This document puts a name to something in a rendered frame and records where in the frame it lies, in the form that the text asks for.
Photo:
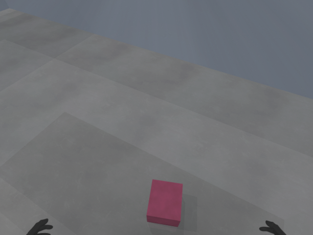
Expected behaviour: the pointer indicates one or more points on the carton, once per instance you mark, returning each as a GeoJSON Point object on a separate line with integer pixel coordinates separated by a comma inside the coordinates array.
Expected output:
{"type": "Point", "coordinates": [165, 203]}

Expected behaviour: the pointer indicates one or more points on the left robot hand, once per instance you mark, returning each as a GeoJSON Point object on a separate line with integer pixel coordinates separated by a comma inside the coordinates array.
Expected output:
{"type": "Point", "coordinates": [39, 226]}

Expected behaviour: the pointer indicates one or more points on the right robot hand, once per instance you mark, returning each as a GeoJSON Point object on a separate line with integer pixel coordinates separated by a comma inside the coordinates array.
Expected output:
{"type": "Point", "coordinates": [273, 228]}

